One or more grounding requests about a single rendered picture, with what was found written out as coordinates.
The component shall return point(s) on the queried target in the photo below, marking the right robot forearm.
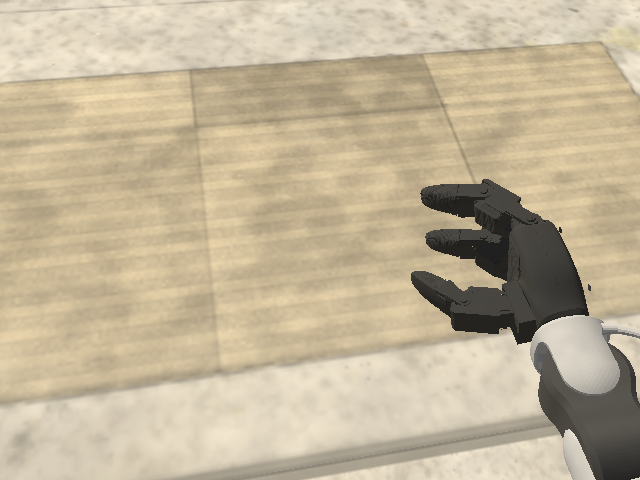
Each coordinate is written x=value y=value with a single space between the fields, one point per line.
x=587 y=389

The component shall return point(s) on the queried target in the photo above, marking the robot right hand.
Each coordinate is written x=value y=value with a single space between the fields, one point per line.
x=515 y=245

